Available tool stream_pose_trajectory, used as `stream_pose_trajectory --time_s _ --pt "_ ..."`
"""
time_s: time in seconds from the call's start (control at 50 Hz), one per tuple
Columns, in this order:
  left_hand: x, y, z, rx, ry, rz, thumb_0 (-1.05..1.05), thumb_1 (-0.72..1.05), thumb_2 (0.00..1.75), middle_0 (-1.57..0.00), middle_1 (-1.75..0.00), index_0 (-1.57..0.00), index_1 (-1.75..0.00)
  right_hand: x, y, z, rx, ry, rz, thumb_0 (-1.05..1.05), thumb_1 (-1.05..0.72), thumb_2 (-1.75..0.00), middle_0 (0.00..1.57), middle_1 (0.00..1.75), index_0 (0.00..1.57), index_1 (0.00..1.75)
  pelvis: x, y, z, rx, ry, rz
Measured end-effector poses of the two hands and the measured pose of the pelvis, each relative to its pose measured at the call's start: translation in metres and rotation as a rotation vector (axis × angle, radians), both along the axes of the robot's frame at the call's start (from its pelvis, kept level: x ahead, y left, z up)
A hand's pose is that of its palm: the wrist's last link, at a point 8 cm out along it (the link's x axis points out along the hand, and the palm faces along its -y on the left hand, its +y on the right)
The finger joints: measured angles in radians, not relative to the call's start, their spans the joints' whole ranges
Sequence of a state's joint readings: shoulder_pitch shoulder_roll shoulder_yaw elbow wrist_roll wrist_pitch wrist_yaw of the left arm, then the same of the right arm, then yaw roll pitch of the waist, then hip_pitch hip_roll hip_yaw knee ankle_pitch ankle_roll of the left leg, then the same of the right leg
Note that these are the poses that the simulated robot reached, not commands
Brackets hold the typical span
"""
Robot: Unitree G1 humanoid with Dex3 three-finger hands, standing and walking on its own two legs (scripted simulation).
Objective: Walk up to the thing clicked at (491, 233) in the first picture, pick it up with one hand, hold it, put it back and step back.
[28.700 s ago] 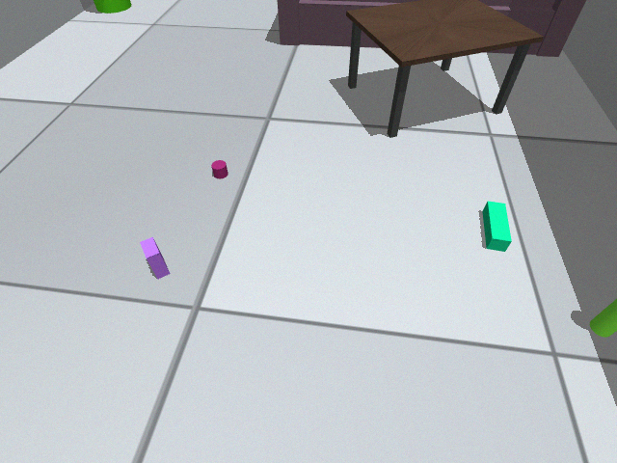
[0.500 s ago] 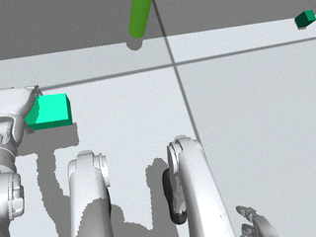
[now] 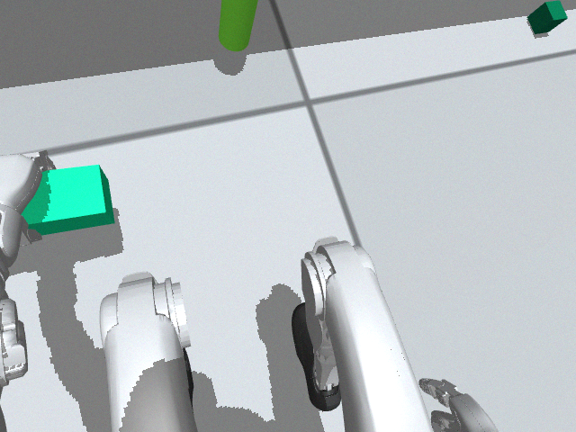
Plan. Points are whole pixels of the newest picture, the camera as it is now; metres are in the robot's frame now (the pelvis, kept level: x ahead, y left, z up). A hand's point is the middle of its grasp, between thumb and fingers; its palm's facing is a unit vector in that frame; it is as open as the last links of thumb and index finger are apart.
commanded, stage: lower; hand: left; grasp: from above
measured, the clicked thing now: (24, 207) +0.44 +0.31 -0.21
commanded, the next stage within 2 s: rest in 0.24 s
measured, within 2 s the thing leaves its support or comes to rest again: rests again in 0.90 s
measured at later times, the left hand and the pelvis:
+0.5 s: hand (43, 212) +0.44 +0.30 -0.25, palm faces -0.47 -0.10 -0.88, open 10.5 cm; pelvis +0.00 +0.00 -0.04, yaw -2 degrees
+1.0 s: hand (54, 211) +0.45 +0.30 -0.28, palm faces -0.46 -0.12 -0.88, open 10.5 cm; pelvis +0.01 +0.00 -0.05, yaw -5 degrees
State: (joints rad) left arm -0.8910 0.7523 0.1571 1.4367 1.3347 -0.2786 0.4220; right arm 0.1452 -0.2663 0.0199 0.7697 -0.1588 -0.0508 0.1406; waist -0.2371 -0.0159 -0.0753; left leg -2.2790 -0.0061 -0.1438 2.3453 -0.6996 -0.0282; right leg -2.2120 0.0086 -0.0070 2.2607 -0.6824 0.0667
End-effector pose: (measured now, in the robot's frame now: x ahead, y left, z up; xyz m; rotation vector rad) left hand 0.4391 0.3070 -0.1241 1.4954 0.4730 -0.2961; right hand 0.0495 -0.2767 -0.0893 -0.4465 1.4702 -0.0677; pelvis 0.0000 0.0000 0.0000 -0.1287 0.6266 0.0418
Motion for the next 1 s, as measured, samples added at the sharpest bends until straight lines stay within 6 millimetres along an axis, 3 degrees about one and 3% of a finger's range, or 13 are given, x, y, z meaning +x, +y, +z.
stream_pose_trajectory --time_s 0.44,0.74,1.0 --pt "0.007 -0.001 -0.059 -0.029 0.004 0.008 -0.01 -0.12 0.7 -0.58 -0.74 -0.61 -0.69 -0.009 -0.006 -0.022 -0.023 0.074 0.041 0.0 -0.9 -0.89 0.2 0.3 0.21 0.3 0.004 -0.002 -0.034 -0.021 -0.034 -0.021" --pt "0.014 -0.004 -0.086 -0.033 -0.003 0.014 -0.01 -0.09 0.66 -0.59 -0.72 -0.62 -0.67 0.002 -0.004 -0.029 -0.024 0.06 0.094 0.0 -0.89 -0.89 0.2 0.3 0.21 0.3 0.006 0.001 -0.047 -0.041 -0.06 -0.036" --pt "0.015 -0.004 -0.1 -0.047 -0.013 0.022 -0.01 -0.08 0.64 -0.6 -0.71 -0.63 -0.66 -0.003 0.001 -0.027 -0.014 0.072 0.128 0.0 -0.9 -0.89 0.2 0.3 0.21 0.3 0.005 0.003 -0.053 -0.063 -0.087 -0.046"
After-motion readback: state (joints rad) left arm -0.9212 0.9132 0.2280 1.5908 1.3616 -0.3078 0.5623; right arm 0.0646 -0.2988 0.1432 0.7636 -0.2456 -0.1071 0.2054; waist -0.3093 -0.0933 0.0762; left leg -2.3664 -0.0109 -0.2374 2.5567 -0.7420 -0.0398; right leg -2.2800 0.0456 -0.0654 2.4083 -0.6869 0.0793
